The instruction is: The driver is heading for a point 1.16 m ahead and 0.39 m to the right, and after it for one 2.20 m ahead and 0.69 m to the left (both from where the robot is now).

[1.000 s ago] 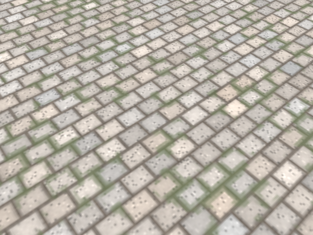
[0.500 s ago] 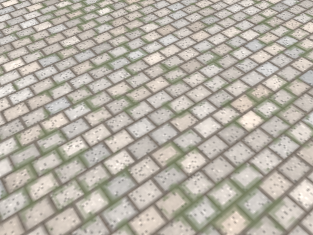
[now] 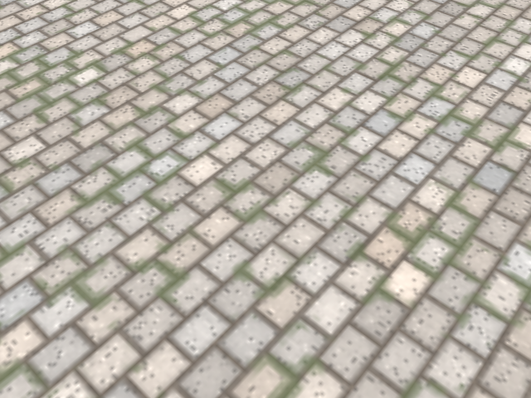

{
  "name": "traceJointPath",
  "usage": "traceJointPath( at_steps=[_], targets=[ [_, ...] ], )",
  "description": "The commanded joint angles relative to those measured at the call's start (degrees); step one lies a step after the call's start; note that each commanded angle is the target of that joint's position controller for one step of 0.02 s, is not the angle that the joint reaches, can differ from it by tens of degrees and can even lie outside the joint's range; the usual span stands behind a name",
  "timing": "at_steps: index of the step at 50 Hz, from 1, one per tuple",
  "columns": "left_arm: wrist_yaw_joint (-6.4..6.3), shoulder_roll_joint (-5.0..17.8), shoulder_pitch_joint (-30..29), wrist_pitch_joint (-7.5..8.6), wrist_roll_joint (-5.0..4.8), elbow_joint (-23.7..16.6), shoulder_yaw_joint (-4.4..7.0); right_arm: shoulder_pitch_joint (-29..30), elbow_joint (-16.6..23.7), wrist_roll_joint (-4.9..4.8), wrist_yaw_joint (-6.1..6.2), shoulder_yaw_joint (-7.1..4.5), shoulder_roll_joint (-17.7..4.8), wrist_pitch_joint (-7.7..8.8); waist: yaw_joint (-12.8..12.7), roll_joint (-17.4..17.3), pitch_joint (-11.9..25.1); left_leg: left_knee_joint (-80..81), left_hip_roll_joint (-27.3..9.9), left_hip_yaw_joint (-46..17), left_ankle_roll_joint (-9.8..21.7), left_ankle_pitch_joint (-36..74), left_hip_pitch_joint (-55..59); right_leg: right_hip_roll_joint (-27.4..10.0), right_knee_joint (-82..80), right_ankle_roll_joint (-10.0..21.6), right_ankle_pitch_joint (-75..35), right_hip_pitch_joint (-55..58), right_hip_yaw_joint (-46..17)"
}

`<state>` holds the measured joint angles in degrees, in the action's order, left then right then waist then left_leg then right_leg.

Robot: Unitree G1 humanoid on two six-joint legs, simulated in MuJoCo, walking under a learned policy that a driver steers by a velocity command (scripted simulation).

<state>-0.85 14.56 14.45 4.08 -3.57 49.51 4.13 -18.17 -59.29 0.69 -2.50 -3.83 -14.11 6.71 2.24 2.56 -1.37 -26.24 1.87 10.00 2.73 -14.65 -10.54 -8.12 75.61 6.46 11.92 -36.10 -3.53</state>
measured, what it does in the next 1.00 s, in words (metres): walks ahead, turning right: right foot, then left foot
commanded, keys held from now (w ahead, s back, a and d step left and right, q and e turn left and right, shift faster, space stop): w+e+shift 0.62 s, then w+shift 0.38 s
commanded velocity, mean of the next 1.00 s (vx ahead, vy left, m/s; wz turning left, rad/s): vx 0.99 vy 0.00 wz -0.71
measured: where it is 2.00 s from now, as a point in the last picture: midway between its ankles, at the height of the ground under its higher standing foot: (444, 170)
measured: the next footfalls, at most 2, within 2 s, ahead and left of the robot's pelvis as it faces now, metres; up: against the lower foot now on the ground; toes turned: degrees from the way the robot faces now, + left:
right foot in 0.30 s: +0.46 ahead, -0.10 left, +0.00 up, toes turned -18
left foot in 0.72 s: +0.89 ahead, -0.08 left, +0.00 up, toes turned -44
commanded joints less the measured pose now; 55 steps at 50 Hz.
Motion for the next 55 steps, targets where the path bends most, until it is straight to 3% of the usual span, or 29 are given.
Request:
traceJointPath(
  at_steps=[1, 4, 5, 8, 11, 13, 14, 15, 16, 17, 18, 19, 20, 21, 24, 26, 28, 33, 34, 35, 36, 37, 38, 39, 41, 43, 45, 50, 55],
  targets=[
    [0.02, -0.57, 4.05, -2.36, 0.71, -2.46, 0.07, 8.19, 4.05, 0.1, 0.75, 0.37, -2.07, 1.53, -4.7, -6.58, -5.66, 19.77, -15.07, -8.93, 2.13, 1.0, -7.42, -4.37, -1.01, -0.53, -6.53, -4.74, -4.04],
    [0.72, 1.89, -2.03, -2.13, 1.19, -4.47, 0.56, 5.4, 4.29, 1.01, 2.34, 0.74, -2.29, 1.24, -3.05, -3.2, -8.34, 21.58, -10.31, -0.44, 0.14, 8.82, -3.87, -0.94, -10.44, -0.89, -16.38, -8.84, -0.52],
    [1.23, 0.45, -4.23, -1.83, 1.37, -6.11, 0.01, 3.3, 4.35, 1.13, 2.94, 0.33, -5.28, 1.45, -2.68, -4.02, -8.79, 22.45, -13.33, -0.3, 0.76, 10.7, -2.94, -1.62, -14.05, -1.15, -19.18, -9.48, 0.49],
    [3.45, 1.19, -10.75, -0.51, 1.39, -8.9, -0.29, -1.15, 4.53, 0.99, 4.19, 0.31, -7.41, 0.78, -0.5, 0.48, -10.0, 21.06, -13.25, 4.31, -1.36, 23.2, 7.15, 0.61, -23.58, -0.09, -22.58, -11.94, 5.72],
    [5.86, 3.1, -12.75, 0.42, 1.11, -11.88, 0.37, -2.53, 6.54, 0.9, 5.83, -0.52, -12.1, -0.92, -2.43, -3.0, -5.4, 11.16, -13.92, 7.91, -4.11, 62.73, 14.61, 7.22, -31.19, 1.77, -19.35, -1.58, 15.43],
    [6.03, 7.03, -1.27, -0.92, 0.08, -10.65, 2.2, 0.35, 8.52, 0.62, 6.93, -1.68, -15.89, -2.57, -10.19, -9.54, 1.43, -4.52, -16.48, 7.61, -2.86, 85.37, 15.6, 10.91, -28.56, 3.17, -10.7, 12.7, 16.96],
    [5.35, 11.96, 12.02, -2.18, 0.29, -7.7, 4.38, 5.07, 10.55, 0.17, 6.36, -2.1, -16.71, -2.8, -17.21, -11.0, 6.93, -18.84, -17.21, 5.58, -1.24, 87.34, 10.02, 11.17, -27.88, 5.7, -6.03, 28.11, 13.92],
    [3.75, 15.05, 24.42, -3.04, 0.22, -3.94, 6.24, 9.88, 12.15, -1.24, 4.72, -2.0, -15.04, -2.16, -22.94, -6.93, 9.8, -40.57, -11.94, 5.49, -0.73, 67.05, 0.13, 9.95, -36.54, 8.19, -9.17, 44.75, 8.46],
    [3.21, 14.36, 22.84, -3.81, 1.62, -1.63, 5.66, 12.71, 15.32, -0.72, 2.73, 1.2, -1.88, 0.8, -16.42, 18.41, 1.04, -70.13, 3.32, 1.35, -2.07, -12.04, -23.54, 6.82, -38.21, 12.08, -13.64, 50.26, -3.58],
    [3.69, 9.87, 14.76, -1.41, 4.49, -5.88, 2.56, 4.24, 20.55, -2.93, 1.29, 3.06, 2.43, 4.17, -5.03, 20.38, 12.23, -77.94, 4.96, -15.32, -0.25, -18.26, -40.45, -2.94, -49.33, 23.31, 12.63, 57.32, -38.72],
    [3.85, 5.85, 15.72, -0.17, 4.58, -7.26, 2.16, 11.09, 22.52, -3.21, 0.66, 2.48, -3.23, 6.02, -8.82, 8.43, 12.48, -72.89, 2.08, -19.28, 3.23, -12.77, -41.35, -4.84, -59.47, 20.32, 22.82, 54.57, -45.02],
    [4.3, 5.62, 14.53, 1.15, 4.22, -6.77, 1.97, 13.76, 23.79, -3.65, 0.72, 1.79, -4.56, 6.13, -5.71, -3.84, 5.21, -65.11, 0.16, -18.38, 4.35, -8.45, -40.7, -4.59, -63.61, 16.75, 24.08, 45.27, -43.69],
    [4.44, 6.05, 9.3, 2.14, 3.55, -8.01, 1.81, 10.67, 23.01, -2.71, 1.1, 1.76, -4.35, 5.29, -1.31, -9.47, 3.69, -58.7, -2.86, -19.54, 3.43, -5.25, -36.87, -4.24, -63.04, 15.84, 23.78, 36.83, -41.46],
    [3.93, 6.96, 4.64, 2.47, 3.37, -9.47, 1.84, 8.81, 22.31, -1.4, 1.38, 1.61, -4.45, 4.16, 1.14, -10.68, 1.0, -54.19, -4.25, -20.16, 1.32, -3.68, -32.44, -1.33, -62.85, 15.41, 20.74, 27.8, -38.04],
    [1.68, 6.34, 2.15, 2.37, 2.75, -11.03, 1.37, 10.94, 23.08, -0.29, 2.79, 0.62, -7.04, 1.52, 1.89, -9.59, -3.01, -38.67, -6.65, -17.85, -4.02, -0.98, -24.96, 5.03, -64.38, 13.7, 9.18, 14.48, -25.32],
    [0.05, 5.92, 4.02, 2.07, 2.14, -10.78, 1.37, 20.11, 26.83, 0.83, 3.42, 1.48, -4.26, 1.3, -1.79, -6.53, -4.92, -24.32, -5.25, -14.8, -6.16, 9.31, -20.27, 8.72, -63.66, 12.24, 1.45, 8.84, -18.75],
    [-0.36, 6.88, 5.25, 1.27, 1.74, -10.33, 1.89, 24.86, 29.43, 0.07, 3.34, 1.9, -1.49, 1.08, -4.94, -2.14, -4.17, -11.88, -2.44, -12.24, -6.93, 18.64, -13.71, 11.4, -61.45, 8.74, 1.18, 6.11, -15.29],
    [-0.39, 5.31, 9.42, 0.45, 0.88, -8.36, 2.41, 25.01, 31.04, -3.26, 2.65, -1.0, -6.79, 2.11, -6.85, 4.78, -0.16, -0.92, -1.45, -15.09, -6.71, 18.17, -11.5, 7.39, -52.71, 5.79, 1.04, 22.99, -21.39],
    [-0.45, 5.35, 9.21, 0.17, 1.34, -8.25, 2.51, 21.47, 30.19, -3.19, 2.49, -1.9, -8.32, 2.62, -4.74, 5.82, 1.88, -0.78, -1.31, -13.96, -5.25, 16.25, -9.22, 6.44, -48.46, 5.09, -8.98, 27.24, -21.17],
    [-0.03, 5.41, 7.91, -0.03, 2.26, -8.61, 2.29, 12.95, 28.25, -3.02, 2.38, -3.27, -10.61, 3.06, 0.14, 6.4, 6.99, -1.66, -1.14, -12.56, -2.98, 13.88, -1.18, 7.19, -39.59, 3.55, -22.01, 29.6, -18.96],
    [0.79, 4.03, 4.14, 0.06, 4.02, -10.66, 1.21, -0.61, 25.88, -2.69, 2.49, -3.72, -11.96, 2.89, 7.31, 6.72, 15.75, -7.42, -5.73, -16.11, -0.14, 8.12, 16.19, 7.86, -23.85, 1.79, -23.85, 21.98, -16.2],
    [1.22, -4.01, 15.1, 0.47, 2.8, -11.27, -0.7, -9.22, 23.38, -0.53, 2.28, -4.28, -16.59, 2.52, 2.6, -16.39, 26.15, -0.99, -19.57, -46.03, 9.27, -11.06, 37.29, 14.53, -1.12, -1.42, 6.75, 3.24, -11.26],
    [0.93, -1.3, 17.73, 0.86, -0.92, -10.99, -1.75, -10.36, 21.43, -0.43, 0.8, -4.24, -15.38, 2.58, 2.33, -29.98, 25.47, 10.2, -26.04, -70.26, 14.21, -35.68, 40.19, 12.78, 8.74, -2.26, 16.82, -10.62, -8.74],
    [0.59, 3.48, 9.29, 0.61, -0.8, -11.27, -1.07, -6.32, 22.47, -1.03, 1.17, -3.01, -8.72, 1.66, 4.81, -19.45, 13.87, 11.53, -23.03, -63.2, 11.74, -38.13, 33.3, 9.21, 11.17, -1.78, 12.1, -16.25, -7.04],
    [0.78, 4.56, -4.07, 1.46, 2.5, -14.5, -1.09, -3.99, 20.61, -0.09, 1.31, -2.31, -7.46, 0.56, 4.62, -2.77, 3.57, 10.84, -17.16, -44.53, 8.78, -16.6, 17.21, 6.61, 5.8, -1.22, 7.96, -13.06, -4.44],
    [1.39, 2.5, -5.04, 1.5, 2.31, -15.82, -1.26, -2.16, 18.81, 0.35, 0.87, -0.84, -4.21, 0.87, 0.36, -5.26, 0.89, 12.58, -13.88, -36.06, 8.35, -8.88, 8.17, 3.94, -1.38, -0.63, 6.44, -8.07, -5.08],
    [1.67, 1.15, -4.34, 1.0, 1.72, -16.11, -1.88, -2.55, 17.2, -1.14, 0.55, -0.1, -2.62, 0.91, -1.58, -6.84, -0.68, 14.59, -13.51, -32.7, 9.21, -5.94, 4.94, 2.3, -6.1, -0.86, 7.0, -8.5, -4.07],
    [2.5, 1.62, -13.9, 1.89, 3.26, -19.52, -3.16, -4.79, 15.34, -1.75, 1.81, -0.59, -7.64, 0.99, -0.46, -4.34, -5.45, 20.36, -12.97, -22.89, 9.04, 6.18, 0.8, 0.67, -23.37, -3.24, -10.74, -10.1, 0.39],
    [4.27, 2.17, -24.04, 2.95, 2.01, -22.56, -2.87, -12.29, 11.42, -2.48, 2.31, 0.41, -9.07, -0.16, 2.83, -5.55, -7.44, 22.65, -13.33, -14.4, 6.39, 21.56, 7.16, 5.61, -40.59, -2.6, -17.86, 0.81, 5.92]
  ],
)
Velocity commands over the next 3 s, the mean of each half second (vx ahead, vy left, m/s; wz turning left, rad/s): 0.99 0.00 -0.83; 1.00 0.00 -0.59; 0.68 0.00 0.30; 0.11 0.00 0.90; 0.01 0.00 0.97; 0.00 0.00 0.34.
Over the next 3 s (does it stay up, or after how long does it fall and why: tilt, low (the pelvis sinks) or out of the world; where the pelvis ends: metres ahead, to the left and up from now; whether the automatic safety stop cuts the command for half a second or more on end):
stays up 1.24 -0.61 0.00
